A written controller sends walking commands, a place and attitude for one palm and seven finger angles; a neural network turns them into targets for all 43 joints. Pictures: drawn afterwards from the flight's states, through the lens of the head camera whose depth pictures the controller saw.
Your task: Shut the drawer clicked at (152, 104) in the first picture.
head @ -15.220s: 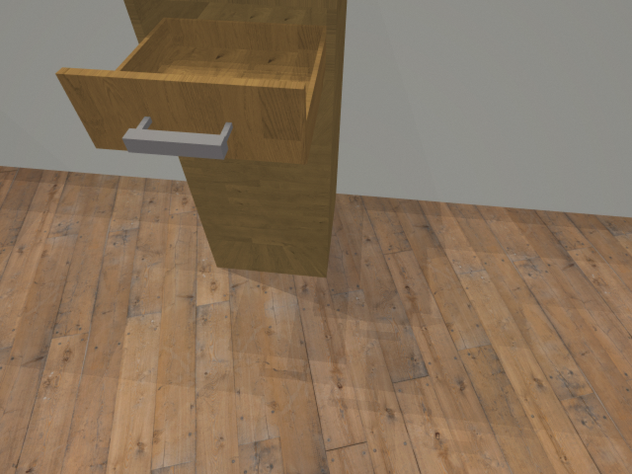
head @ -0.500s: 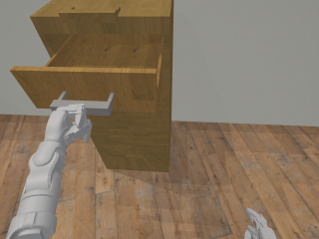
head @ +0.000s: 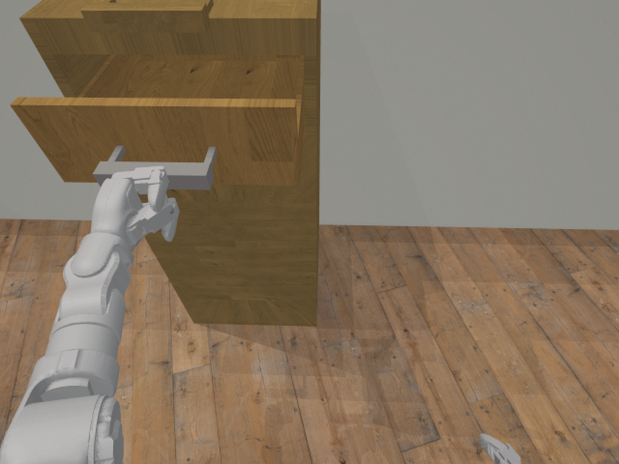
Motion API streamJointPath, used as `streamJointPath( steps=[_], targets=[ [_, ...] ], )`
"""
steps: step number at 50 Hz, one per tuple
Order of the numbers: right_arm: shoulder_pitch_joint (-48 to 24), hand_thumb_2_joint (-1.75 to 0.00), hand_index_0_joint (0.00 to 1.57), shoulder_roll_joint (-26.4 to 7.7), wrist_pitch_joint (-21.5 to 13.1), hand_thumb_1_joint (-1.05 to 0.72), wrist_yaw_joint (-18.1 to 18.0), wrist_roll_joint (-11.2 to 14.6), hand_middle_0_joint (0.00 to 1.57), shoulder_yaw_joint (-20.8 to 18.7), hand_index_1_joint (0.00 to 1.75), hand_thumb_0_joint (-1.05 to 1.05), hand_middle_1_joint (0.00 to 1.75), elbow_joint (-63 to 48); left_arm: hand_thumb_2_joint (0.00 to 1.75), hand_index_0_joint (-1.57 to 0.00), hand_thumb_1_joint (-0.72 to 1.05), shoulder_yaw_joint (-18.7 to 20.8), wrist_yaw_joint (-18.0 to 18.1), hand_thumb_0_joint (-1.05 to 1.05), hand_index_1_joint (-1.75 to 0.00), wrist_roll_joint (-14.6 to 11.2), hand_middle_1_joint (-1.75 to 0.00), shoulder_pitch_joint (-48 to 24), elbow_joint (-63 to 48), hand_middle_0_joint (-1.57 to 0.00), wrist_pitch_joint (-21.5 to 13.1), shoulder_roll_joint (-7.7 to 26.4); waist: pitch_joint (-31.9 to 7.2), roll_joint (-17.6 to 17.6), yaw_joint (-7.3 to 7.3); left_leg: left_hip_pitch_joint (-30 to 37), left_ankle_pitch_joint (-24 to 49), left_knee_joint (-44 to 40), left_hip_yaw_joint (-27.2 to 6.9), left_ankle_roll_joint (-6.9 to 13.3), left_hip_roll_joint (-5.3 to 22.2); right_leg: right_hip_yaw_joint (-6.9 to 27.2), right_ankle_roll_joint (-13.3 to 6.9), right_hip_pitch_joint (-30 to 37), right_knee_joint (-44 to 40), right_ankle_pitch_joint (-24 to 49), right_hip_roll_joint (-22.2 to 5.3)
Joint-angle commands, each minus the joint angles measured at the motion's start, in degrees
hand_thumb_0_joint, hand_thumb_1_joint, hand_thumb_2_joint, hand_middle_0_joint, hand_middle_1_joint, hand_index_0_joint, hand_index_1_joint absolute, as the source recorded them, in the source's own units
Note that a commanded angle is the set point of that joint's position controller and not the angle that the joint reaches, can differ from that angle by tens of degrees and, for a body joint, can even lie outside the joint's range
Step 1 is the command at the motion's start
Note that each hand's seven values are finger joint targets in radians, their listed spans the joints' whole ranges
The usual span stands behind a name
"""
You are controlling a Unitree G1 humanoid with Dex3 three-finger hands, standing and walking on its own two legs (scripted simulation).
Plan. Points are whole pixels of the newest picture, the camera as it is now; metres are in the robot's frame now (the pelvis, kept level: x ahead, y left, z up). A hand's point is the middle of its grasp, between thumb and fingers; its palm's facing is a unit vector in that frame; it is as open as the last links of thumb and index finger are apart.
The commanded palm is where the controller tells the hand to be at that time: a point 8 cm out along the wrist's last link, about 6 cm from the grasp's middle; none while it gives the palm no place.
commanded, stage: push the drawer shut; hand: left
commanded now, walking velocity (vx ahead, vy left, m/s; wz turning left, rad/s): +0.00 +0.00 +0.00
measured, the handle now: (160, 164) +0.49 +0.23 +0.12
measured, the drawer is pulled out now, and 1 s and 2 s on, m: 0.14 0.03 0.00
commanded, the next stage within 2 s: pull the fist back off the drawer in 1.56 s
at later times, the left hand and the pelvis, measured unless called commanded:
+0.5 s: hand (181, 184) +0.45 +0.19 +0.12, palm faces +0.01 -1.00 -0.03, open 3.5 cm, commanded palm +0.44 +0.24 +0.13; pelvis +0.00 +0.01 +0.00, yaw +0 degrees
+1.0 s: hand (189, 154) +0.51 +0.19 +0.12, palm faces +0.00 -1.00 -0.02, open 3.5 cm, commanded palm +0.51 +0.24 +0.13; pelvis +0.00 +0.01 -0.01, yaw -1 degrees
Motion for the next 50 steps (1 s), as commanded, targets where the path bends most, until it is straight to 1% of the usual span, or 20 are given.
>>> streamJointPath(
  steps=[1,3,4,11,13,14,17,20,23,24,27,28,29,34,36,41,44,45,48,50],
  targets=[
    [0.1,-0.90,0.20,-7.5,-1.6,-0.90,-0.4,0.3,0.20,-3.2,0.30,0.00,0.30,-7.1,0.90,-1.40,0.90,2.9,0.2,0.00,-1.60,-1.3,-1.60,-27.9,-13.5,-1.40,-4.9,12.2,-18.4,0.9,-1.90,12.1,12.8,-3.1,-3.1,1.6,-1.1,4.1,0.2,1.6,-4.3,16.8,1.0],
    [0.2,-0.90,0.20,-7.4,-1.3,-0.90,-0.2,0.3,0.20,-3.2,0.30,0.00,0.30,-7.4,0.90,-1.40,0.90,1.9,0.2,0.00,-1.60,-1.2,-1.60,-28.7,-14.1,-1.40,-5.2,11.2,-19.2,1.7,-2.08,12.8,13.9,-3.0,-3.1,1.5,-1.1,3.9,0.2,1.7,-4.1,17.7,1.1],
    [0.7,-0.90,0.20,-7.6,-1.1,-0.90,-0.1,0.1,0.20,-3.2,0.30,0.00,0.30,-7.2,0.90,-1.40,0.90,2.1,0.3,0.00,-1.60,-1.1,-1.60,-27.5,-12.3,-1.40,-4.9,11.1,-18.2,-0.5,-2.13,11.9,13.9,-2.9,-3.2,1.7,-1.0,3.7,0.2,1.7,-4.1,17.7,1.3],
    [2.1,-0.90,0.20,-8.0,0.2,-0.90,-0.3,0.2,0.20,-3.3,0.30,0.00,0.30,-5.7,0.90,-1.40,0.90,1.3,1.3,0.00,-1.60,-0.1,-1.60,-37.3,-7.8,-1.40,-5.5,11.9,-15.4,0.1,-4.38,10.8,10.0,-3.1,-3.6,1.7,-0.9,3.8,0.3,-2.4,-4.6,13.2,1.4],
    [2.6,-0.90,0.20,-7.9,0.3,-0.90,-0.2,0.1,0.20,-3.2,0.30,0.00,0.30,-5.4,0.90,-1.40,0.90,0.5,1.5,0.00,-1.60,0.1,-1.60,-40.0,-6.0,-1.40,-5.9,11.0,-16.0,0.5,-4.84,11.0,9.0,-2.9,-3.8,1.7,-0.9,3.8,0.3,-3.4,-4.5,11.9,1.4],
    [3.1,-0.90,0.20,-8.2,0.5,-0.90,-0.3,0.0,0.20,-3.4,0.30,0.00,0.30,-5.1,0.90,-1.40,0.90,1.2,1.6,0.00,-1.60,0.5,-1.60,-40.2,-5.0,-1.40,-6.2,12.2,-16.8,-0.7,-4.90,11.2,9.2,-2.6,-4.0,1.8,-0.7,3.7,0.3,-3.5,-4.3,11.6,1.6],
    [3.9,-0.90,0.20,-8.1,0.4,-0.90,-0.2,-0.1,0.20,-3.4,0.30,0.00,0.30,-4.3,0.90,-1.40,0.90,-0.4,1.6,0.00,-1.60,0.8,-1.60,-44.4,-2.7,-1.40,-7.3,10.6,-18.4,1.0,-5.71,12.2,9.0,-2.3,-4.3,1.5,-0.6,3.7,0.3,-5.0,-3.9,11.1,1.5],
    [5.1,-0.90,0.20,-8.4,0.4,-0.90,0.0,-0.5,0.20,-3.4,0.30,0.00,0.30,-3.8,0.90,-1.40,0.90,1.2,1.6,0.00,-1.60,1.2,-1.60,-46.1,-0.3,-1.40,-8.5,12.6,-20.7,1.0,-5.65,12.5,10.4,-1.6,-4.7,1.4,-0.6,3.8,0.2,-4.9,-3.2,11.9,1.7],
    [5.7,-0.90,0.20,-8.4,0.4,-0.90,0.2,-0.6,0.20,-3.3,0.30,0.00,0.30,-3.2,0.90,-1.40,0.90,-0.4,1.5,0.00,-1.60,1.5,-1.60,-49.4,2.1,-1.40,-9.5,11.0,-19.4,1.5,-6.72,12.0,9.1,-1.4,-4.8,1.4,-0.5,3.7,0.3,-7.2,-3.2,10.5,1.8],
    [6.3,-0.90,0.20,-8.7,0.5,-0.90,0.3,-0.7,0.20,-3.3,0.30,0.00,0.30,-3.1,0.90,-1.40,0.90,0.7,1.5,0.00,-1.60,1.5,-1.60,-49.2,4.1,-1.40,-9.6,12.3,-18.5,-0.3,-6.70,10.7,8.4,-1.2,-4.8,1.7,-0.5,3.8,0.4,-7.3,-3.2,9.9,2.1],
    [7.3,-0.90,0.20,-8.9,1.0,-0.90,0.3,-0.8,0.20,-3.4,0.30,0.00,0.30,-2.9,0.90,-1.40,0.90,3.0,1.6,0.00,-1.60,2.1,-1.60,-50.1,6.7,-1.40,-10.1,15.3,-19.8,-0.2,-6.50,8.8,8.7,-0.8,-4.3,1.7,-0.7,4.3,0.5,-6.0,-2.8,11.1,1.9],
    [7.5,-0.90,0.20,-9.0,1.1,-0.90,0.4,-0.9,0.20,-3.4,0.30,0.00,0.30,-2.9,0.90,-1.40,0.90,3.0,1.4,0.00,-1.60,2.2,-1.60,-51.5,6.3,-1.40,-10.4,15.9,-20.6,1.4,-6.79,8.8,8.6,-0.6,-4.1,1.7,-0.8,4.6,0.5,-6.1,-2.6,11.3,1.9],
    [8.1,-0.90,0.20,-9.2,1.3,-0.90,0.4,-1.0,0.20,-3.5,0.30,0.00,0.30,-2.7,0.90,-1.40,0.90,4.1,1.4,0.00,-1.60,2.6,-1.60,-51.6,7.5,-1.40,-10.5,17.3,-20.9,0.0,-6.91,8.2,9.0,-0.2,-4.1,1.9,-0.7,4.6,0.6,-5.9,-2.4,11.6,2.0],
    [9.7,-0.90,0.20,-9.5,2.1,-0.90,0.4,-1.0,0.20,-3.4,0.30,0.00,0.30,-2.5,0.90,-1.40,0.90,5.9,0.4,0.00,-1.60,3.2,-1.60,-54.3,11.8,-1.40,-10.6,21.2,-19.5,0.1,-7.74,4.0,6.8,0.3,-3.6,2.1,-0.8,5.2,0.8,-5.8,-2.6,10.7,2.1],
    [10.4,-0.90,0.20,-9.7,2.3,-0.90,0.2,-1.0,0.20,-3.5,0.30,0.00,0.30,-2.3,0.90,-1.40,0.90,6.1,-0.1,0.00,-1.60,3.4,-1.60,-56.1,11.9,-1.40,-10.8,22.3,-20.8,2.2,-8.13,4.6,7.4,0.6,-3.6,2.0,-0.7,5.3,0.8,-6.7,-2.4,11.0,2.1],
    [12.7,-0.90,0.20,-9.9,2.8,-0.90,0.4,-1.5,0.20,-3.7,0.30,0.00,0.30,-2.0,0.90,-1.40,0.90,5.7,-0.6,0.00,-1.60,3.8,-1.60,-58.6,13.7,-1.40,-10.7,22.2,-23.3,3.1,-9.22,5.3,8.4,1.6,-3.9,2.0,-0.5,5.2,1.1,-8.4,-2.0,10.9,2.4],
    [14.2,-0.90,0.20,-10.3,3.3,-0.90,0.5,-1.8,0.20,-3.9,0.30,0.00,0.30,-1.6,0.90,-1.40,0.90,7.9,-0.4,0.00,-1.60,4.2,-1.60,-58.8,14.7,-1.40,-10.6,24.9,-24.9,2.6,-9.10,5.3,10.5,2.5,-3.9,2.2,-0.4,5.2,1.0,-7.8,-1.8,12.7,2.7],
    [14.3,-0.90,0.20,-10.3,3.5,-0.90,0.5,-1.7,0.20,-3.8,0.30,0.00,0.30,-1.7,0.90,-1.40,0.90,7.3,-0.5,0.00,-1.60,4.5,-1.60,-59.7,14.6,-1.40,-10.5,25.0,-25.4,3.9,-9.35,5.4,10.9,2.4,-3.9,2.1,-0.3,5.1,1.0,-8.3,-1.6,12.9,2.6],
    [15.3,-0.90,0.20,-10.1,3.9,-0.90,0.7,-2.0,0.20,-4.0,0.30,0.00,0.30,-1.2,0.90,-1.40,0.90,5.0,-0.2,0.00,-1.60,5.0,-1.60,-61.6,15.4,-1.40,-10.2,22.1,-24.0,4.9,-10.62,6.7,11.8,2.7,-4.4,1.9,0.0,4.5,1.0,-11.5,-1.6,12.2,2.9],
    [16.1,-0.90,0.20,-10.4,4.1,-0.90,0.8,-2.2,0.20,-4.1,0.30,0.00,0.30,-0.8,0.90,-1.40,0.90,6.0,0.3,0.00,-1.60,5.3,-1.60,-62.3,16.0,-1.40,-10.2,23.1,-23.7,5.2,-10.66,6.8,12.3,3.0,-4.6,1.9,0.1,4.5,1.0,-12.3,-1.5,12.1,3.0]
  ],
)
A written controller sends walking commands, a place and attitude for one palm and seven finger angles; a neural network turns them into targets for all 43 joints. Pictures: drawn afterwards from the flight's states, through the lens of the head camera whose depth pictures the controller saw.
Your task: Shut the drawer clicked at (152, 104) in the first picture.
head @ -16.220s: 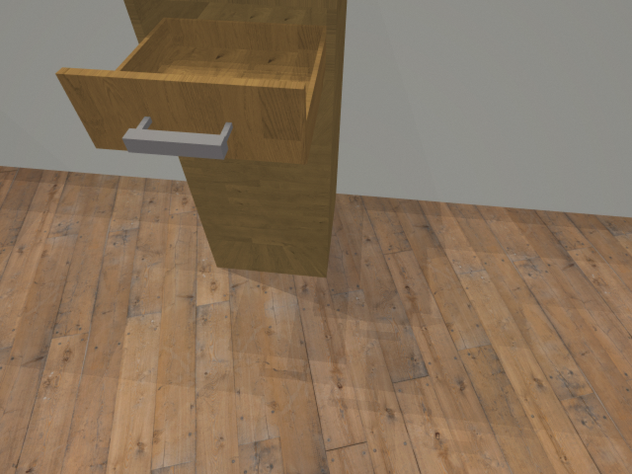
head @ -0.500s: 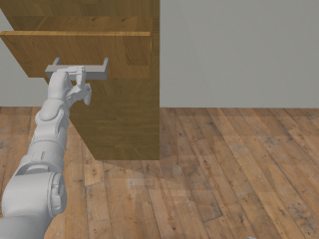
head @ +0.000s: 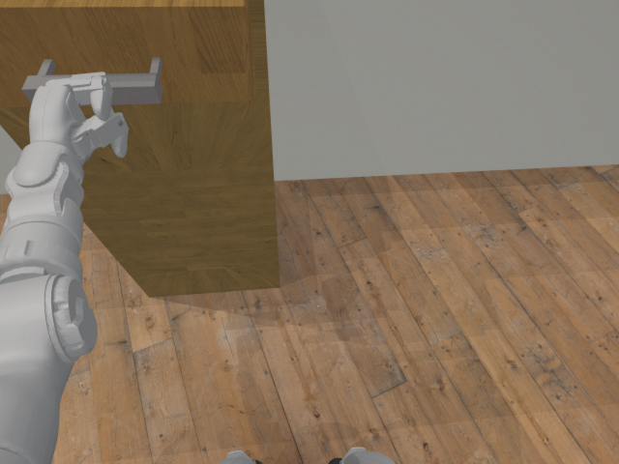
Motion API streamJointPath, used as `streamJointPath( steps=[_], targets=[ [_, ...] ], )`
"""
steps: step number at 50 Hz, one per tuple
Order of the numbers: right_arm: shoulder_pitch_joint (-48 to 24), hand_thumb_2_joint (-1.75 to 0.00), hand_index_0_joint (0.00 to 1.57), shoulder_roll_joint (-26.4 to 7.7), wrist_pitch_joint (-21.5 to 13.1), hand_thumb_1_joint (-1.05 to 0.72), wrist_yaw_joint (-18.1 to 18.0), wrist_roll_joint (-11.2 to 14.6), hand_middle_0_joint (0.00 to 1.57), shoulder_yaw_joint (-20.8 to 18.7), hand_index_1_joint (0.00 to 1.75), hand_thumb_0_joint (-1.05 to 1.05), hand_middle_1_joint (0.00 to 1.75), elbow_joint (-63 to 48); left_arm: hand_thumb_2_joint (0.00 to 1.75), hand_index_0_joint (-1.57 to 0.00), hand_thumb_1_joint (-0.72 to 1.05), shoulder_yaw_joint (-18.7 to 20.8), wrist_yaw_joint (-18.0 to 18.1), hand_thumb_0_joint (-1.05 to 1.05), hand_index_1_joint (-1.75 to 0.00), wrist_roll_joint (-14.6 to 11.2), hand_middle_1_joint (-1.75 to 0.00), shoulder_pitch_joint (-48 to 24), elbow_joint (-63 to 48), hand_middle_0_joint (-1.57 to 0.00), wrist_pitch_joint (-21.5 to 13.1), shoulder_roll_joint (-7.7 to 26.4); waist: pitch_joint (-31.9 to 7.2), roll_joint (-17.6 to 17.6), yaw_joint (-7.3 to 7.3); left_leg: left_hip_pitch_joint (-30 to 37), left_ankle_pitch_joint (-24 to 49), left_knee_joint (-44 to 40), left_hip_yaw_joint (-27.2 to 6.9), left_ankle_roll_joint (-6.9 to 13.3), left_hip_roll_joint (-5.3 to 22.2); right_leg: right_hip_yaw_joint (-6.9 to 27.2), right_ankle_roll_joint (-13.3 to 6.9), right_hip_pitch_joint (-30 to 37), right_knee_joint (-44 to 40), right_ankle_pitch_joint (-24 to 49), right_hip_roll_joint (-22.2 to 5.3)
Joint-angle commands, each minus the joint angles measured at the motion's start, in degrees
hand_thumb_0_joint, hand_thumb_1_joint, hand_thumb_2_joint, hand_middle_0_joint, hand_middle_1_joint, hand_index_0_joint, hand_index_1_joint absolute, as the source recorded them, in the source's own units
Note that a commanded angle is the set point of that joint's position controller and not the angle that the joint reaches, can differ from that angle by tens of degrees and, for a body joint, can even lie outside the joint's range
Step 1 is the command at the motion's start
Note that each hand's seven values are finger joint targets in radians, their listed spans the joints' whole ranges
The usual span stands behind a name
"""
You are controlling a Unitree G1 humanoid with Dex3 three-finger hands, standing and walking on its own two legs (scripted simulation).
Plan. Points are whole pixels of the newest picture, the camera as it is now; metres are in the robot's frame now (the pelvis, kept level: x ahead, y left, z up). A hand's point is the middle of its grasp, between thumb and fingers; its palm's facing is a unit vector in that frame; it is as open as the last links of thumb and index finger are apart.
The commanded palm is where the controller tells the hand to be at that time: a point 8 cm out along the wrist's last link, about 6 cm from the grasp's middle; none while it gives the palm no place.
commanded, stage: push the drawer shut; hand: left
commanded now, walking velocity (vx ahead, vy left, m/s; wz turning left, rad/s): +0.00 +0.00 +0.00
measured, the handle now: (99, 77) +0.59 +0.23 +0.14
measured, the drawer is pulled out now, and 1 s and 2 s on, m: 0.03 0.00 0.00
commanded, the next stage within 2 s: pull the fist back off the drawer in 0.56 s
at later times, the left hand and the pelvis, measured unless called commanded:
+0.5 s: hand (114, 104) +0.54 +0.21 +0.14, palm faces +0.03 -1.00 -0.03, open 3.3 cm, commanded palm +0.56 +0.24 +0.14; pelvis +0.00 +0.01 -0.01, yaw +0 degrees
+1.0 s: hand (110, 104) +0.54 +0.21 +0.13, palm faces +0.02 -1.00 -0.01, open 3.2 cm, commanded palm +0.54 +0.25 +0.14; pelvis -0.01 +0.01 -0.01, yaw +0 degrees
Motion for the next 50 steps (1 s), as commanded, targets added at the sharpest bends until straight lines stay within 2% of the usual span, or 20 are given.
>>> streamJointPath(
  steps=[1,2,6,7,8,12,13,16,18,20,23,25,28,33,34,37,40,46,48,50],
  targets=[
    [8.4,-0.90,0.20,-9.5,-0.6,-0.90,-0.6,-0.1,0.20,-3.3,0.30,0.00,0.30,-3.0,0.90,-1.40,0.90,1.2,0.6,0.00,-1.60,-0.7,-1.60,-35.3,-14.0,-1.40,-4.2,12.3,-23.2,5.9,-3.67,20.3,13.7,-2.8,-4.8,1.4,-1.2,4.0,0.7,0.4,-5.0,11.7,1.9],
    [8.7,-0.90,0.20,-9.7,-0.5,-0.90,-0.6,-0.2,0.20,-3.3,0.30,0.00,0.30,-2.9,0.90,-1.40,0.90,2.0,0.8,0.00,-1.60,-0.4,-1.60,-35.4,-13.6,-1.40,-4.2,13.9,-23.8,4.9,-3.66,19.8,13.6,-2.7,-4.8,1.5,-1.1,4.2,0.7,0.9,-5.0,11.7,2.0],
    [9.7,-0.90,0.20,-9.5,0.0,-0.90,-0.4,-0.5,0.20,-3.2,0.30,0.00,0.30,-2.6,0.90,-1.40,0.90,1.2,1.3,0.00,-1.60,0.6,-1.60,-37.7,-12.3,-1.40,-3.9,13.3,-23.7,7.0,-4.46,19.8,15.1,-1.9,-4.9,1.4,-1.1,4.0,0.7,-0.5,-4.4,12.8,2.0],
    [10.0,-0.90,0.20,-9.6,0.1,-0.90,-0.3,-0.6,0.20,-3.3,0.30,0.00,0.30,-2.4,0.90,-1.40,0.90,1.2,1.3,0.00,-1.60,0.8,-1.60,-38.4,-11.7,-1.40,-3.8,13.8,-23.5,6.0,-5.02,19.5,15.0,-1.8,-5.0,1.4,-0.9,3.9,0.8,-0.8,-4.4,12.7,2.0],
    [10.4,-0.90,0.20,-9.7,0.2,-0.90,-0.3,-0.7,0.20,-3.3,0.30,0.00,0.30,-2.5,0.90,-1.40,0.90,2.2,1.4,0.00,-1.60,1.0,-1.60,-38.8,-12.3,-1.40,-3.9,15.2,-24.7,7.4,-4.47,19.8,15.8,-1.6,-5.0,1.4,-1.0,4.1,0.7,-0.3,-4.2,13.3,2.0],
    [11.4,-0.90,0.20,-9.8,0.8,-0.90,-0.2,-1.0,0.20,-3.2,0.30,0.00,0.30,-2.4,0.90,-1.40,0.90,1.9,1.6,0.00,-1.60,1.7,-1.60,-39.9,-10.1,-1.40,-3.6,15.4,-24.6,6.1,-5.52,19.4,17.5,-1.0,-5.2,1.4,-0.8,3.9,0.8,-1.0,-3.7,14.7,2.2],
    [11.6,-0.90,0.20,-9.9,0.9,-0.90,-0.1,-1.1,0.20,-3.2,0.30,0.00,0.30,-2.5,0.90,-1.40,0.90,2.2,1.6,0.00,-1.60,1.8,-1.60,-40.8,-10.6,-1.40,-3.7,15.8,-25.0,7.6,-5.33,19.8,17.9,-0.9,-5.3,1.3,-0.8,3.8,0.7,-1.4,-3.6,14.6,2.2],
    [12.4,-0.90,0.20,-10.1,1.2,-0.90,-0.2,-1.1,0.20,-3.4,0.30,0.00,0.30,-2.2,0.90,-1.40,0.90,4.1,1.6,0.00,-1.60,1.7,-1.60,-42.0,-10.3,-1.40,-3.7,18.1,-25.8,5.3,-5.84,19.1,18.9,-0.2,-5.2,1.6,-0.7,4.0,1.0,-0.6,-3.6,16.2,2.4],
    [12.3,-0.90,0.20,-9.9,1.2,-0.90,-0.2,-1.1,0.20,-3.2,0.30,0.00,0.30,-2.1,0.90,-1.40,0.90,1.8,1.5,0.00,-1.60,1.5,-1.60,-43.4,-9.8,-1.40,-3.5,15.8,-24.4,5.8,-6.73,18.6,17.4,-0.4,-5.1,1.5,-0.8,4.0,1.1,-1.3,-3.9,15.1,2.3],
    [12.4,-0.90,0.20,-9.8,1.1,-0.90,-0.1,-1.2,0.20,-3.2,0.30,0.00,0.30,-1.8,0.90,-1.40,0.90,0.1,1.5,0.00,-1.60,1.6,-1.60,-45.0,-10.4,-1.40,-3.8,13.6,-24.6,8.7,-7.12,20.4,17.9,-0.1,-5.5,1.3,-0.7,3.8,0.8,-3.6,-3.8,14.2,2.4],
    [12.7,-0.90,0.20,-10.4,0.9,-0.90,-0.3,-1.1,0.20,-2.9,0.30,0.00,0.30,-1.4,0.90,-1.40,0.90,2.1,1.8,0.00,-1.60,1.4,-1.60,-45.3,-8.2,-1.40,-3.6,16.9,-23.6,7.8,-7.35,18.5,14.5,-0.3,-5.6,1.3,-0.4,3.9,0.9,-4.1,-4.2,11.1,2.4],
    [12.8,-0.90,0.20,-10.4,0.6,-0.90,-0.4,-1.1,0.20,-2.8,0.30,0.00,0.30,-1.2,0.90,-1.40,0.90,0.6,1.6,0.00,-1.60,1.2,-1.60,-46.5,-8.4,-1.40,-3.7,15.4,-23.9,8.2,-7.82,18.8,14.0,-0.4,-5.7,1.3,-0.4,3.9,0.9,-4.5,-4.3,10.6,2.3],
    [13.0,-0.90,0.20,-11.0,0.0,-0.90,-0.8,-0.8,0.20,-2.6,0.30,0.00,0.30,-0.9,0.90,-1.40,0.90,1.4,1.4,0.00,-1.60,1.1,-1.60,-46.3,-6.1,-1.40,-3.1,17.7,-22.0,7.4,-8.11,16.5,10.5,-0.7,-5.8,1.4,0.0,3.9,1.0,-5.4,-4.7,7.6,2.2],
    [13.1,-0.90,0.20,-11.5,-1.2,-0.90,-1.2,-0.7,0.20,-2.3,0.30,0.00,0.30,-0.5,0.90,-1.40,0.90,-0.6,1.1,0.00,-1.60,0.6,-1.60,-47.7,-6.4,-1.40,-2.9,16.3,-22.2,9.4,-8.89,16.7,7.9,-1.2,-6.0,1.3,0.4,3.9,1.2,-7.3,-4.8,5.0,2.2],
    [13.4,-0.90,0.20,-11.6,-1.3,-0.90,-1.3,-0.8,0.20,-2.3,0.30,0.00,0.30,-0.4,0.90,-1.40,0.90,0.1,1.2,0.00,-1.60,0.4,-1.60,-47.2,-5.8,-1.40,-2.8,16.3,-22.1,7.9,-8.90,16.1,7.7,-1.1,-6.2,1.5,0.3,3.7,1.1,-7.1,-4.8,4.8,2.3],
    [13.7,-0.90,0.20,-11.5,-1.6,-0.90,-1.2,-0.9,0.20,-2.3,0.30,0.00,0.30,-0.8,0.90,-1.40,0.90,0.4,1.0,0.00,-1.60,0.5,-1.60,-47.9,-6.5,-1.40,-2.7,17.3,-24.2,8.8,-8.44,15.8,7.7,-0.9,-6.0,1.4,0.0,4.0,1.1,-5.9,-4.5,4.9,2.2],
    [14.3,-0.90,0.20,-11.7,-1.4,-0.90,-1.1,-1.1,0.20,-2.3,0.30,0.00,0.30,-1.0,0.90,-1.40,0.90,2.7,1.1,0.00,-1.60,1.0,-1.60,-47.7,-6.7,-1.40,-2.8,20.5,-25.7,8.2,-8.07,15.0,8.5,-0.4,-6.0,1.5,-0.1,4.0,1.1,-4.7,-4.1,5.7,2.2],
    [14.1,-0.90,0.20,-11.4,-0.8,-0.90,-0.6,-1.3,0.20,-2.3,0.30,0.00,0.30,-2.0,0.90,-1.40,0.90,1.8,0.8,0.00,-1.60,1.6,-1.60,-45.6,-5.2,-1.40,-2.2,19.2,-22.9,8.4,-7.94,13.0,5.7,-0.5,-5.6,1.5,-0.3,4.0,1.0,-5.7,-4.4,3.6,2.3],
    [14.2,-0.90,0.20,-11.4,-0.7,-0.90,-0.5,-1.3,0.20,-2.3,0.30,0.00,0.30,-2.4,0.90,-1.40,0.90,2.4,0.7,0.00,-1.60,2.0,-1.60,-44.2,-4.2,-1.40,-1.9,20.1,-21.7,8.1,-7.46,11.8,4.6,-0.6,-5.8,1.5,-0.3,3.8,0.8,-6.3,-4.1,2.6,2.3],
    [14.3,-0.90,0.20,-11.3,-0.5,-0.90,-0.3,-1.5,0.20,-2.5,0.30,0.00,0.30,-2.6,0.90,-1.40,0.90,2.2,0.8,0.00,-1.60,2.1,-1.60,-44.5,-6.3,-1.40,-2.2,19.4,-23.9,9.3,-7.42,14.2,6.5,-0.5,-6.0,1.5,-0.3,3.7,0.8,-6.4,-3.9,3.7,2.3]
  ],
)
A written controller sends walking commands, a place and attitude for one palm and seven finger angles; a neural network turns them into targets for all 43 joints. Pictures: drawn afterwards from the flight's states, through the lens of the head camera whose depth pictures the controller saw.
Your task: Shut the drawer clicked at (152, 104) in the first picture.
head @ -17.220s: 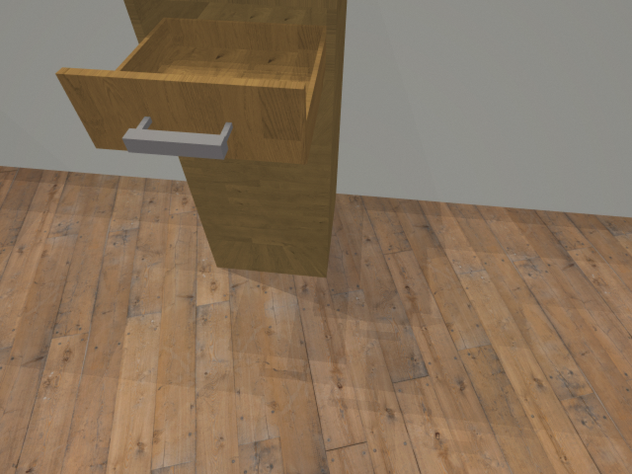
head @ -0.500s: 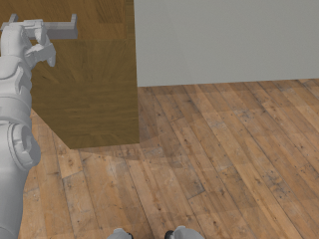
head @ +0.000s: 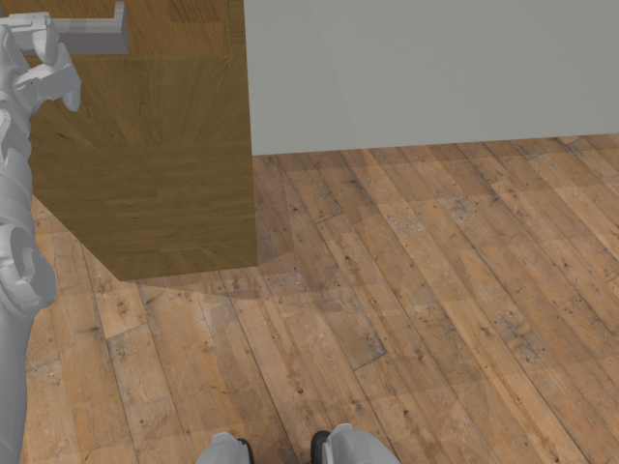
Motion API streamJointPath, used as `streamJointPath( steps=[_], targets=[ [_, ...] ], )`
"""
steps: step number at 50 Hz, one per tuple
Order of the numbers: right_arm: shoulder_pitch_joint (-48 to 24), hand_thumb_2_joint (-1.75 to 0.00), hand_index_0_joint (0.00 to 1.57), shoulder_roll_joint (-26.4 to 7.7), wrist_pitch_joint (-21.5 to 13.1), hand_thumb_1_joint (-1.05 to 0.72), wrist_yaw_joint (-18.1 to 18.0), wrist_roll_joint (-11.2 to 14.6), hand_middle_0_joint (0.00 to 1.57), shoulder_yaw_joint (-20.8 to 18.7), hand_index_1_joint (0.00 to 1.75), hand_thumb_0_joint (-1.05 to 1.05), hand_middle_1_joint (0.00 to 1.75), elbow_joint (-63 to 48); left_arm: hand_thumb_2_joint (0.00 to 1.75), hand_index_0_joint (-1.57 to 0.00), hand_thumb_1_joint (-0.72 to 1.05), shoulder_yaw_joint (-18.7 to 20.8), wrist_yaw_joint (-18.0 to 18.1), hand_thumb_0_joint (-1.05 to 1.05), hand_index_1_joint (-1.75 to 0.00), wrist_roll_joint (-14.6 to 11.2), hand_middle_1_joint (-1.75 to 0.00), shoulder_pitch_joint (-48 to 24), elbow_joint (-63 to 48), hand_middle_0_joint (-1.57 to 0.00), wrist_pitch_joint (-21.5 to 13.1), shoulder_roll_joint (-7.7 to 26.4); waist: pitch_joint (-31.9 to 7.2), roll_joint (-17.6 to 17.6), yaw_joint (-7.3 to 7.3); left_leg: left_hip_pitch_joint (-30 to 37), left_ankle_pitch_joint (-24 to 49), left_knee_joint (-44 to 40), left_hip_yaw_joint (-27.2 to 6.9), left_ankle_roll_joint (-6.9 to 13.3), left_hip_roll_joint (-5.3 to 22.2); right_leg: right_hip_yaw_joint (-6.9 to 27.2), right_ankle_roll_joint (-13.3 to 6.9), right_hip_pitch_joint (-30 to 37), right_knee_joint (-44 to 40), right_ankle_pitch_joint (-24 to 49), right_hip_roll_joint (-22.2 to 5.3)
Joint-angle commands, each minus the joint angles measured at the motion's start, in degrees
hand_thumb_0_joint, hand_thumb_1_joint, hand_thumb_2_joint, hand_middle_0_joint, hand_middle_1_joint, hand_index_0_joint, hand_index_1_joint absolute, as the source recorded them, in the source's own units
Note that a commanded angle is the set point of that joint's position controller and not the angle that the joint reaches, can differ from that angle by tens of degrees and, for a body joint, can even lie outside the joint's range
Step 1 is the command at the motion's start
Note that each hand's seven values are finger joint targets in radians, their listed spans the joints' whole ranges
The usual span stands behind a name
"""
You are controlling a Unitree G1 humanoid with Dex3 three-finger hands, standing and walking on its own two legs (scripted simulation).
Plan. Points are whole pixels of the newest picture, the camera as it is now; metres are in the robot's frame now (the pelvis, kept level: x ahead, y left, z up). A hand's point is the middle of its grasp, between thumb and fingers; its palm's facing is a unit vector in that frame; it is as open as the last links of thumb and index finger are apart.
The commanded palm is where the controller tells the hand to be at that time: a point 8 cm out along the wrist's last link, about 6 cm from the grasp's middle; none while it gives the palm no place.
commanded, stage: pull the fist back off the drawer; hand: left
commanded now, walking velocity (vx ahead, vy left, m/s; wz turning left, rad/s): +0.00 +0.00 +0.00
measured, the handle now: (56, 23) +0.63 +0.23 +0.15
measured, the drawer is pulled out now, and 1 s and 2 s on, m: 0.00 0.00 0.00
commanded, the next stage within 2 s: draw the hand back to the body in 0.36 s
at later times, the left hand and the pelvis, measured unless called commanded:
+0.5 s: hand (91, 75) +0.54 +0.18 +0.14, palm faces +0.05 -1.00 -0.02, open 3.2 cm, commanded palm +0.50 +0.23 +0.15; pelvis +0.04 +0.00 +0.01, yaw -2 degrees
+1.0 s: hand (25, 184) +0.38 +0.20 +0.17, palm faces +0.07 -1.00 -0.06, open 3.2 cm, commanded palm +0.34 +0.25 +0.18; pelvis +0.04 -0.01 +0.02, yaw +1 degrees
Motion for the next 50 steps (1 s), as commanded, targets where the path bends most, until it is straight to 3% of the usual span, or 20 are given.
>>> streamJointPath(
  steps=[1,7,13,16,17,19,22,23,24,26,28,30,33,34,39,43,44,48,49,50],
  targets=[
    [10.9,-0.90,0.20,-10.6,-0.2,-0.90,-0.7,0.2,0.20,-4.0,0.30,0.00,0.30,-2.3,0.90,-1.40,0.90,1.5,1.4,0.00,-1.60,-1.8,-1.60,-31.4,-15.3,-1.40,-3.7,10.4,-23.1,8.9,-2.84,23.6,7.5,-5.1,-5.0,0.7,-0.8,4.3,0.1,0.9,-5.8,3.1,1.8],
    [10.2,-0.90,0.20,-10.0,0.1,-0.90,0.1,0.0,0.20,-4.9,0.30,0.00,0.30,-3.0,0.90,-1.40,0.90,-0.1,1.9,0.00,-1.60,-2.7,-1.60,-26.3,-20.7,-1.40,-4.3,4.5,-26.7,9.9,-1.08,30.0,12.4,-5.0,-5.9,0.2,-0.4,3.3,-0.2,0.1,-5.0,5.4,2.1],
    [8.1,-0.90,0.20,-9.2,0.6,-0.90,0.8,0.6,0.20,-5.2,0.30,0.00,0.30,-4.1,0.90,-1.40,0.90,-0.7,2.9,0.00,-1.60,-3.7,-1.60,-18.9,-24.7,-1.40,-4.3,0.7,-25.5,9.0,1.40,31.3,16.3,-5.7,-5.3,0.0,-0.3,2.9,-0.5,2.8,-4.7,8.4,2.2],
    [7.6,-0.90,0.20,-9.1,1.4,-0.90,0.7,0.8,0.20,-5.2,0.30,0.00,0.30,-4.6,0.90,-1.40,0.90,3.7,4.3,0.00,-1.60,-3.5,-1.60,-17.3,-25.2,-1.40,-4.0,5.4,-25.1,6.1,2.70,28.4,18.3,-5.8,-4.0,0.3,-0.8,3.4,-0.3,7.2,-4.4,12.5,2.0],
    [7.1,-0.90,0.20,-8.9,1.5,-0.90,0.7,0.9,0.20,-5.2,0.30,0.00,0.30,-5.0,0.90,-1.40,0.90,3.9,4.7,0.00,-1.60,-3.4,-1.60,-16.8,-24.6,-1.40,-3.8,5.2,-24.0,4.4,2.44,27.3,17.9,-5.9,-3.6,0.6,-1.0,3.6,-0.1,8.1,-4.5,13.3,2.0],
    [6.7,-0.90,0.20,-8.9,1.7,-0.90,0.6,0.8,0.20,-5.1,0.30,0.00,0.30,-5.6,0.90,-1.40,0.90,6.8,5.6,0.00,-1.60,-2.6,-1.60,-15.3,-27.0,-1.40,-4.5,9.4,-24.9,4.7,4.03,26.3,20.3,-5.7,-2.9,0.7,-1.3,4.0,-0.3,11.4,-3.8,16.7,1.8],
    [5.6,-0.90,0.20,-7.7,2.1,-0.90,1.0,1.0,0.20,-5.3,0.30,0.00,0.30,-6.9,0.90,-1.40,0.90,4.1,5.4,0.00,-1.60,-2.4,-1.60,-11.7,-31.0,-1.40,-5.4,4.6,-27.5,5.7,4.60,30.2,27.2,-5.1,-2.4,0.6,-1.3,4.0,-0.1,12.9,-3.2,22.1,1.9],
    [5.2,-0.90,0.20,-7.8,2.2,-0.90,1.0,1.1,0.20,-5.5,0.30,0.00,0.30,-6.9,0.90,-1.40,0.90,4.9,5.2,0.00,-1.60,-3.0,-1.60,-11.0,-31.8,-1.40,-5.6,5.1,-27.6,5.1,4.70,30.6,27.7,-5.0,-2.2,0.6,-1.2,4.1,-0.1,13.6,-3.4,23.0,1.9],
    [4.9,-0.90,0.20,-7.8,2.5,-0.90,1.1,1.2,0.20,-5.6,0.30,0.00,0.30,-7.7,0.90,-1.40,0.90,5.8,4.7,0.00,-1.60,-3.5,-1.60,-5.9,-32.5,-1.40,-5.6,5.2,-28.3,4.7,6.13,30.9,30.1,-5.1,-2.1,0.6,-1.3,4.1,-0.3,15.3,-3.3,24.5,1.9],
    [2.9,-0.90,0.20,-7.4,2.7,-0.90,1.1,1.9,0.20,-5.7,0.30,0.00,0.30,-9.2,0.90,-1.40,0.90,4.8,3.3,0.00,-1.60,-5.4,-1.60,0.9,-36.3,-1.40,-4.5,2.4,-29.5,4.6,7.40,32.1,32.4,-5.9,-1.2,0.7,-1.2,4.3,-0.2,18.6,-3.8,27.6,1.7],
    [1.0,-0.90,0.20,-7.1,2.9,-0.90,1.1,2.6,0.20,-5.9,0.30,0.00,0.30,-11.2,0.90,-1.40,0.90,5.6,1.9,0.00,-1.60,-7.0,-1.60,9.1,-41.6,-1.40,-2.7,2.2,-30.1,3.1,9.25,32.1,35.0,-6.8,-0.4,1.0,-1.3,4.4,-0.1,23.3,-4.3,31.8,1.4],
    [-1.2,-0.90,0.20,-6.6,3.2,-0.90,0.9,3.4,0.20,-5.5,0.30,0.00,0.30,-12.5,0.90,-1.40,0.90,3.5,0.6,0.00,-1.60,-8.7,-1.60,14.5,-44.7,-1.40,-0.2,-1.0,-26.3,1.5,9.43,31.3,34.9,-8.0,0.1,1.3,-1.5,4.1,0.0,25.0,-5.5,33.7,1.2],
    [-4.3,-0.90,0.20,-6.7,3.1,-0.90,0.3,4.2,0.20,-5.7,0.30,0.00,0.30,-13.8,0.90,-1.40,0.90,3.0,-0.1,0.00,-1.60,-11.0,-1.60,18.6,-52.0,-1.40,3.1,-2.4,-22.2,-0.3,9.65,30.6,29.8,-10.0,1.0,1.6,-1.8,4.0,0.3,26.6,-7.3,33.3,0.9],
    [-5.2,-0.90,0.20,-6.7,2.9,-0.90,0.0,4.4,0.20,-5.6,0.30,0.00,0.30,-13.8,0.90,-1.40,0.90,3.4,0.2,0.00,-1.60,-11.3,-1.60,19.1,-55.1,-1.40,3.6,-1.7,-20.8,0.6,9.56,31.2,29.9,-10.2,1.0,1.7,-1.9,4.0,0.2,26.7,-7.7,33.2,0.8],
    [-9.3,-0.90,0.20,-5.3,0.9,-0.90,-0.7,4.3,0.20,-5.1,0.30,0.00,0.30,-14.4,0.90,-1.40,0.90,-1.1,1.6,0.00,-1.60,-11.8,-1.60,19.8,-71.1,-1.40,3.8,-6.2,-21.3,6.2,9.16,38.7,32.1,-10.9,-0.4,1.3,-1.9,3.9,-0.2,25.5,-8.6,30.0,0.7],
    [-12.7,-0.90,0.20,-5.4,-0.4,-0.90,-1.3,4.6,0.20,-4.6,0.30,0.00,0.30,-14.2,0.90,-1.40,0.90,-1.9,1.5,0.00,-1.60,-13.1,-1.60,26.8,-70.8,-1.40,6.2,-8.8,-17.8,1.3,9.61,37.7,25.5,-12.9,-0.9,1.0,-2.3,3.2,-0.2,25.9,-9.7,26.8,0.5],
    [-13.3,-0.90,0.20,-5.6,-0.6,-0.90,-1.5,4.6,0.20,-4.4,0.30,0.00,0.30,-14.1,0.90,-1.40,0.90,-1.1,1.3,0.00,-1.60,-13.4,-1.60,27.2,-70.8,-1.40,7.0,-7.8,-16.3,-0.2,9.78,36.7,22.8,-13.1,-0.8,1.1,-2.6,3.3,-0.3,26.4,-10.1,26.0,0.5],
    [-17.5,-0.90,0.20,-5.1,-1.4,-0.90,-2.0,5.2,0.20,-3.5,0.30,0.00,0.30,-15.8,0.90,-1.40,0.90,-0.1,0.4,0.00,-1.60,-13.8,-1.60,35.1,-72.4,-1.40,10.8,-7.9,-13.3,0.8,12.12,35.5,18.9,-15.1,-0.7,0.9,-3.2,3.2,-0.5,27.7,-11.1,23.0,-0.3],
    [-18.8,-0.90,0.20,-4.3,-1.5,-0.90,-1.7,4.3,0.20,-3.5,0.30,0.00,0.30,-16.0,0.90,-1.40,0.90,-1.9,7.6,0.00,-1.60,-7.4,-1.60,37.5,-79.1,-1.40,7.8,-4.9,-9.2,1.9,13.81,36.5,18.3,-16.7,0.2,0.9,-3.8,4.8,-1.0,26.8,-14.2,19.9,-1.4],
    [-20.4,-0.90,0.20,-3.7,-1.7,-0.90,-1.7,4.0,0.20,-3.2,0.30,0.00,0.30,-15.9,0.90,-1.40,0.90,-4.4,11.2,0.00,-1.60,-6.6,-1.60,42.0,-79.1,-1.40,7.3,-9.8,-6.5,1.1,13.08,36.4,16.0,-18.2,-0.1,0.6,-3.5,4.4,-0.7,26.6,-15.1,17.8,-1.3]
  ],
)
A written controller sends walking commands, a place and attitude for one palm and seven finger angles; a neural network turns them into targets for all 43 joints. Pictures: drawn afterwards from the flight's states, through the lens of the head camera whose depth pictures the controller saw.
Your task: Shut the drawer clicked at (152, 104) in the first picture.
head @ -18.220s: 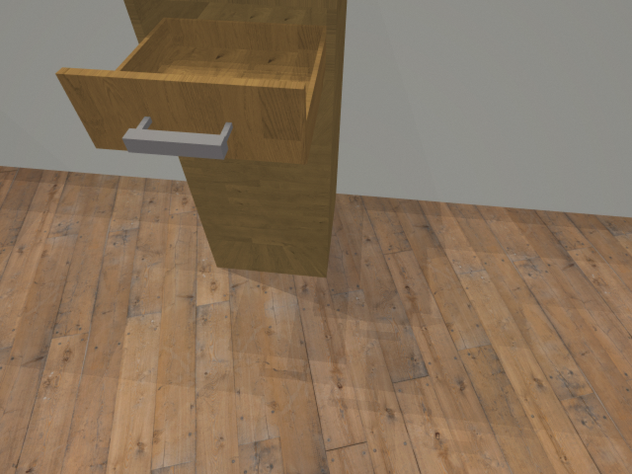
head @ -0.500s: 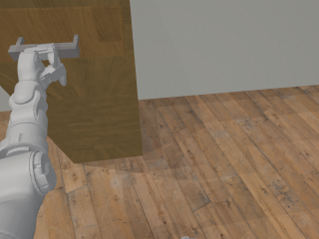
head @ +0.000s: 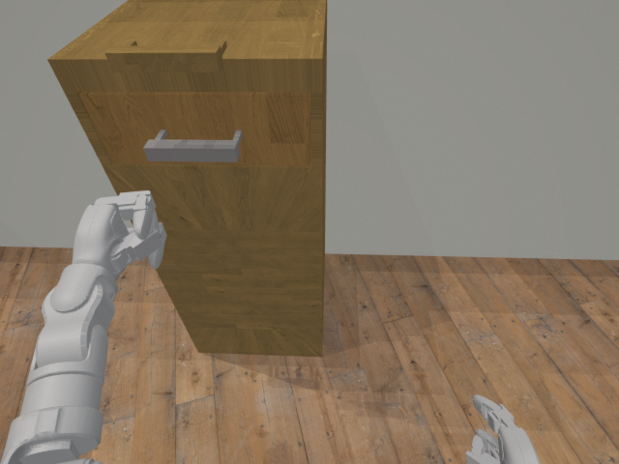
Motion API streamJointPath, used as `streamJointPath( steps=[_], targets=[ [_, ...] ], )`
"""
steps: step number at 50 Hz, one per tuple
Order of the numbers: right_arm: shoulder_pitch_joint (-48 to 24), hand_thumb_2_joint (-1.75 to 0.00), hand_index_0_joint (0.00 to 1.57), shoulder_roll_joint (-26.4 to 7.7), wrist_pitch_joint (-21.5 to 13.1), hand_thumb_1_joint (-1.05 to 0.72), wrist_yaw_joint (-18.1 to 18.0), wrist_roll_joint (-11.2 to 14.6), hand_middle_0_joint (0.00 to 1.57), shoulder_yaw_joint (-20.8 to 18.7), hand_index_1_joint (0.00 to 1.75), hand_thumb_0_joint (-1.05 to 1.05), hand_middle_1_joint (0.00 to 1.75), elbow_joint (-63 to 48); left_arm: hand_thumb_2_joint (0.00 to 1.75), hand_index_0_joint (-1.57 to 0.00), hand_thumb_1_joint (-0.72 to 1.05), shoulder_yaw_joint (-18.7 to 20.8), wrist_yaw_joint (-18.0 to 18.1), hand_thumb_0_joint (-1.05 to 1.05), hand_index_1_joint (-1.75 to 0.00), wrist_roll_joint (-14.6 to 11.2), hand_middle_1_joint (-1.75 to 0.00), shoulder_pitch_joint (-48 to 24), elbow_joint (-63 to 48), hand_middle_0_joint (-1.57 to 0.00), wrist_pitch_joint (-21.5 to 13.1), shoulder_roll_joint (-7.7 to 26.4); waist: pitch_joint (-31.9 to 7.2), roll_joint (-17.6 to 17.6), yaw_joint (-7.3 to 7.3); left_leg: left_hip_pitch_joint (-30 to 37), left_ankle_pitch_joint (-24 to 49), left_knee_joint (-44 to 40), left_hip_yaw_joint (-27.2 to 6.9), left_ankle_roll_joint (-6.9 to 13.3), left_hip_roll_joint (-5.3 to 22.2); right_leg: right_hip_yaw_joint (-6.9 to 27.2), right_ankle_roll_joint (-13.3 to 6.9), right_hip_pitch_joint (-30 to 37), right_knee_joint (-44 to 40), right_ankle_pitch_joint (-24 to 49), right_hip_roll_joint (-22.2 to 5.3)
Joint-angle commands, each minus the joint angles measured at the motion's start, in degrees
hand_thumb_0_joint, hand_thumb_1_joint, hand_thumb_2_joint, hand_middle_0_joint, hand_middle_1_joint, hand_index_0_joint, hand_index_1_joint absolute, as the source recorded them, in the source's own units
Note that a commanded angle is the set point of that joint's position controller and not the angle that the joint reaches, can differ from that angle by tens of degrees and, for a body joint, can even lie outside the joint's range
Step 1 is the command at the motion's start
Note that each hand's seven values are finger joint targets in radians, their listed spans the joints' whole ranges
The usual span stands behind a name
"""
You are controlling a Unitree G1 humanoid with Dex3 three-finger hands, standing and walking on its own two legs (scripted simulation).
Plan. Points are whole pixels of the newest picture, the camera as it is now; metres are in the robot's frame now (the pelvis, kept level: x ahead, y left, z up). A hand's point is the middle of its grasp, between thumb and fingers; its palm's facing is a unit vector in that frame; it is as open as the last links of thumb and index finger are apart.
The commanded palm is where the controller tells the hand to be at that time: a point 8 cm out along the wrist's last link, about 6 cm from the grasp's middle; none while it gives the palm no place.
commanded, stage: draw the hand back to the body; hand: left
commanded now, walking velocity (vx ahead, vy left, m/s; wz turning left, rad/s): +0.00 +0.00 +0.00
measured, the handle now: (196, 142) +0.60 +0.23 +0.12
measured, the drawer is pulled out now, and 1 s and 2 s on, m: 0.00 0.00 0.00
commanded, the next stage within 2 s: step back with the hand held close in 0.84 s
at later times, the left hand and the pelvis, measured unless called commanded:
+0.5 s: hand (87, 329) +0.21 +0.23 +0.16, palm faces +0.34 -0.88 -0.33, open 3.2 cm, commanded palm +0.16 +0.27 +0.18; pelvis -0.02 +0.00 +0.01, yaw -1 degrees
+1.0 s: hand (36, 377) +0.16 +0.25 +0.16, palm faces +0.41 -0.83 -0.37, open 3.2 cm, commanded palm +0.11 +0.29 +0.18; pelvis -0.02 +0.01 +0.01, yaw +0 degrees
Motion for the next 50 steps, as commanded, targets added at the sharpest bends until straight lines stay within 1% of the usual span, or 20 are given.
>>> streamJointPath(
  steps=[1,2,4,6,9,11,13,14,19,23,24,28,30,33,36,39,45,48,49,50],
  targets=[
    [-5.1,-0.90,0.20,-5.1,-3.0,-0.90,-0.7,-0.5,0.20,-1.8,0.30,0.00,0.30,-8.1,0.90,-1.40,0.90,0.2,11.1,0.00,-1.60,4.4,-1.60,-6.6,-20.0,-1.40,-5.0,9.8,-4.3,-1.5,0.67,9.3,15.0,-6.7,-1.8,1.5,-1.5,2.7,-0.2,1.8,-7.0,18.4,-0.2],
    [-5.7,-0.90,0.20,-5.0,-2.8,-0.90,-0.5,-0.5,0.20,-1.7,0.30,0.00,0.30,-8.0,0.90,-1.40,0.90,-0.3,12.6,0.00,-1.60,4.9,-1.60,-4.2,-22.4,-1.40,-5.0,9.4,-4.8,-1.1,0.82,10.1,15.0,-7.4,-1.8,1.5,-1.2,2.9,-0.2,3.1,-7.5,18.2,-0.3],
    [-6.3,-0.90,0.20,-5.2,-2.5,-0.90,-0.7,-0.9,0.20,-1.8,0.30,0.00,0.30,-7.7,0.90,-1.40,0.90,1.2,15.0,0.00,-1.60,5.7,-1.60,-1.4,-26.0,-1.40,-5.5,11.3,-5.7,-3.8,1.21,11.3,15.8,-8.4,-1.3,1.7,-1.1,3.1,0.0,5.6,-8.6,19.2,-0.1],
    [-7.3,-0.90,0.20,-4.8,-2.6,-0.90,-0.8,-1.2,0.20,-1.7,0.30,0.00,0.30,-7.6,0.90,-1.40,0.90,2.1,16.6,0.00,-1.60,6.3,-1.60,-1.0,-30.5,-1.40,-6.1,12.0,-6.2,-3.1,1.12,12.6,15.4,-9.6,-1.1,1.8,-1.2,3.5,0.2,7.0,-9.5,19.2,-0.3],
    [-8.6,-0.90,0.20,-4.6,-3.1,-0.90,-1.1,-1.6,0.20,-1.6,0.30,0.00,0.30,-7.0,0.90,-1.40,0.90,1.7,18.2,0.00,-1.60,7.3,-1.60,-1.5,-35.7,-1.40,-7.2,12.2,-4.8,-1.2,1.05,14.7,14.7,-11.0,-0.9,1.8,-1.3,3.7,0.1,7.1,-11.5,17.0,-0.1],
    [-8.9,-0.90,0.20,-4.1,-3.5,-0.90,-1.3,-2.0,0.20,-1.5,0.30,0.00,0.30,-6.7,0.90,-1.40,0.90,1.4,19.1,0.00,-1.60,7.9,-1.60,0.5,-37.8,-1.40,-7.7,11.3,-4.9,2.4,1.22,16.1,14.6,-11.9,-1.1,1.6,-1.5,3.7,-0.1,7.9,-11.9,16.3,-0.3],
    [-9.3,-0.90,0.20,-3.8,-3.9,-0.90,-1.2,-2.1,0.20,-1.4,0.30,0.00,0.30,-6.4,0.90,-1.40,0.90,0.5,19.6,0.00,-1.60,8.0,-1.60,4.6,-39.5,-1.40,-8.0,9.8,-3.8,3.5,1.45,17.0,15.2,-12.6,-1.4,1.4,-1.4,3.3,-0.2,8.2,-12.4,16.0,-0.1],
    [-9.5,-0.90,0.20,-4.0,-4.1,-0.90,-1.2,-2.3,0.20,-1.4,0.30,0.00,0.30,-6.3,0.90,-1.40,0.90,0.9,19.6,0.00,-1.60,8.1,-1.60,7.4,-39.0,-1.40,-8.1,10.1,-2.6,1.0,1.88,16.6,14.2,-13.2,-1.6,1.4,-1.4,3.3,-0.1,8.0,-13.5,14.4,0.2],
    [-10.3,-0.90,0.20,-3.9,-3.9,-0.90,-0.8,-2.7,0.20,-1.9,0.30,0.00,0.30,-6.5,0.90,-1.40,0.90,2.5,19.3,0.00,-1.60,7.7,-1.60,21.3,-41.4,-1.40,-8.5,9.2,-0.4,-3.4,3.07,16.0,14.8,-14.0,-1.6,1.6,-1.3,3.2,0.1,9.8,-14.7,14.5,0.2],
    [-10.8,-0.90,0.20,-3.2,-3.8,-0.90,-0.5,-2.9,0.20,-2.1,0.30,0.00,0.30,-7.1,0.90,-1.40,0.90,3.9,19.0,0.00,-1.60,7.6,-1.60,28.4,-48.0,-1.40,-9.3,9.2,0.3,-2.4,3.35,15.7,15.2,-13.7,-1.4,1.6,-1.2,3.4,0.2,10.1,-14.9,14.8,0.0],
    [-10.8,-0.90,0.20,-3.4,-4.0,-0.90,-0.5,-3.2,0.20,-2.3,0.30,0.00,0.30,-7.1,0.90,-1.40,0.90,5.4,19.0,0.00,-1.60,7.7,-1.60,30.5,-49.3,-1.40,-9.4,10.5,0.7,-1.6,3.71,15.5,15.3,-13.7,-1.3,1.5,-1.3,3.6,0.1,10.1,-15.6,14.5,0.0],
    [-10.3,-0.90,0.20,-2.7,-4.7,-0.90,-0.5,-3.3,0.20,-2.5,0.30,0.00,0.30,-7.6,0.90,-1.40,0.90,5.8,19.2,0.00,-1.60,8.0,-1.60,36.9,-55.6,-1.40,-10.2,9.6,0.9,1.2,3.68,15.7,16.0,-13.1,-1.1,1.3,-1.2,3.6,0.1,9.8,-15.3,15.2,-0.2],
    [-10.4,-0.90,0.20,-2.5,-5.1,-0.90,-0.7,-3.3,0.20,-2.4,0.30,0.00,0.30,-7.9,0.90,-1.40,0.90,5.8,19.4,0.00,-1.60,8.0,-1.60,40.2,-56.9,-1.40,-10.2,9.4,3.1,0.6,3.71,15.1,14.2,-13.4,-1.3,1.2,-1.1,3.5,0.3,8.5,-16.2,12.7,0.0],
    [-9.8,-0.90,0.20,-2.5,-5.9,-0.90,-0.9,-3.3,0.20,-2.7,0.30,0.00,0.30,-8.2,0.90,-1.40,0.90,6.4,19.7,0.00,-1.60,8.3,-1.60,44.5,-59.9,-1.40,-10.5,9.3,3.1,0.5,3.94,15.2,13.9,-13.2,-1.5,1.2,-1.0,3.4,0.2,8.2,-16.2,12.2,0.3],
    [-9.2,-0.90,0.20,-2.7,-6.5,-0.90,-1.3,-3.5,0.20,-2.6,0.30,0.00,0.30,-7.2,0.90,-1.40,0.90,4.6,20.0,0.00,-1.60,8.7,-1.60,40.9,-58.0,-1.40,-10.3,7.9,6.8,-0.7,2.83,14.6,10.9,-13.6,-1.6,1.3,-1.1,3.2,0.4,5.7,-17.6,8.8,0.3],
    [-8.8,-0.90,0.20,-3.1,-6.8,-0.90,-1.8,-3.5,0.20,-2.8,0.30,0.00,0.30,-6.5,0.90,-1.40,0.90,4.5,20.3,0.00,-1.60,9.1,-1.60,38.8,-55.9,-1.40,-10.1,8.1,7.6,-2.7,2.66,15.1,9.5,-13.9,-1.8,1.5,-1.2,3.2,0.4,4.7,-18.4,6.8,0.5],
    [-9.3,-0.90,0.20,-2.6,-7.4,-0.90,-2.0,-3.8,0.20,-2.4,0.30,0.00,0.30,-6.5,0.90,-1.40,0.90,4.6,20.7,0.00,-1.60,9.2,-1.60,39.2,-58.3,-1.40,-10.3,7.8,3.3,1.6,3.73,16.1,11.1,-14.1,-2.4,1.3,-1.2,3.4,0.0,8.2,-16.6,8.7,0.1],
    [-9.3,-0.90,0.20,-2.6,-7.7,-0.90,-1.7,-4.1,0.20,-2.2,0.30,0.00,0.30,-6.7,0.90,-1.40,0.90,5.2,20.8,0.00,-1.60,9.2,-1.60,40.5,-59.7,-1.40,-10.0,8.3,1.6,2.1,4.23,15.9,14.2,-14.0,-2.9,0.8,-1.1,3.0,-0.3,10.2,-15.2,12.0,0.3],
    [-8.9,-0.90,0.20,-3.3,-6.0,-0.90,-1.4,-3.3,0.20,-1.3,0.30,0.00,0.30,-10.2,0.90,-1.40,0.90,15.5,21.3,0.00,-1.60,8.9,-1.60,31.2,-64.8,-1.40,-12.8,18.4,8.9,4.4,2.20,10.0,9.7,-13.6,-4.0,1.8,-0.4,6.4,0.0,5.2,-17.7,13.0,-1.7],
    [-9.4,-0.90,0.20,-2.8,-5.1,-0.90,-1.5,-3.8,0.20,-2.0,0.30,0.00,0.30,-8.5,0.90,-1.40,0.90,11.3,20.5,0.00,-1.60,8.8,-1.60,39.7,-59.7,-1.40,-12.9,12.8,7.8,-1.5,2.16,8.4,10.0,-12.0,-4.4,2.2,-0.3,6.1,0.4,4.0,-17.8,12.8,-3.0]
  ],
)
